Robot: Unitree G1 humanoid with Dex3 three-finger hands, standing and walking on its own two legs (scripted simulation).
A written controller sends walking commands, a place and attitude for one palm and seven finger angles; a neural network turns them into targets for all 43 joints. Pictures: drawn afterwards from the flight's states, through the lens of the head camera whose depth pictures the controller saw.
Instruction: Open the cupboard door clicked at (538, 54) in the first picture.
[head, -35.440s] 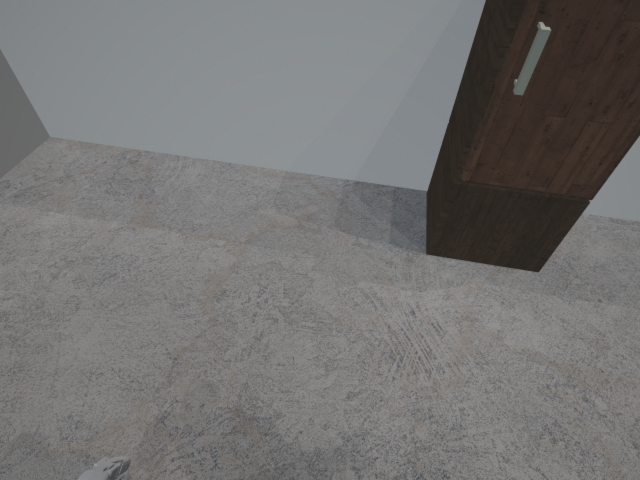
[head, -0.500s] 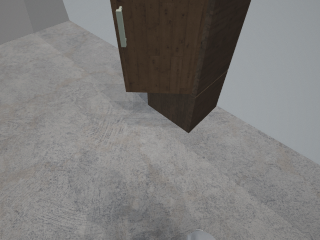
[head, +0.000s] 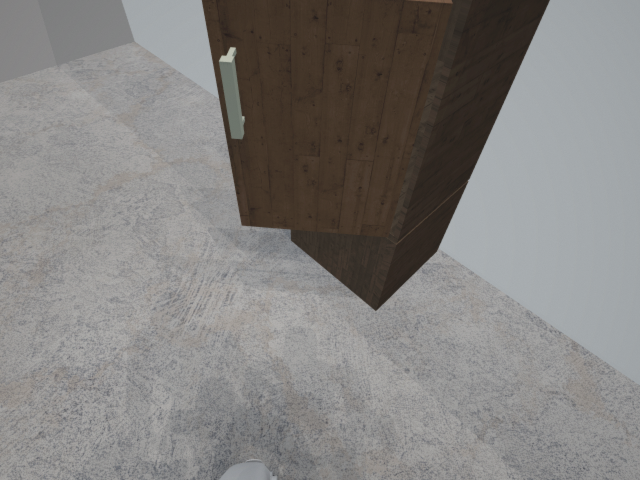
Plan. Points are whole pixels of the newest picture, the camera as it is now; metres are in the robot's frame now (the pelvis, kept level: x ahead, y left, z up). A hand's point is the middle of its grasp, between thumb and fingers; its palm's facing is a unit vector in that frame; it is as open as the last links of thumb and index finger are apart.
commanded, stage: take the last steps up to it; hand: left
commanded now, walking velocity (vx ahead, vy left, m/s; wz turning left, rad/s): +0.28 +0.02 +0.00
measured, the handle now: (235, 94) +0.74 +0.24 +0.07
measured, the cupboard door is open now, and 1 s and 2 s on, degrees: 41 41 41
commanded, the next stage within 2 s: come to a stop and stand still in 0.30 s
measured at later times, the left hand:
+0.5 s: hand (213, 385) +0.27 +0.20 -0.17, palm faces -0.05 -0.97 -0.24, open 7.3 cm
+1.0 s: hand (161, 425) +0.21 +0.27 -0.19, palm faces +0.05 -0.98 -0.21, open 7.3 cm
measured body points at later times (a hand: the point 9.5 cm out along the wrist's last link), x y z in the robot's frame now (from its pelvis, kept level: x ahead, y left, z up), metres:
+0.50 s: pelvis +0.17 +0.01 -0.01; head +0.20 +0.00 +0.44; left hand +0.27 +0.25 -0.15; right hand +0.11 -0.21 -0.17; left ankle +0.12 +0.12 -0.74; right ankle +0.22 -0.10 -0.75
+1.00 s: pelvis +0.17 +0.06 -0.01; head +0.19 +0.09 +0.44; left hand +0.21 +0.32 -0.17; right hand +0.26 -0.19 -0.13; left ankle +0.23 +0.13 -0.74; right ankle +0.13 -0.09 -0.68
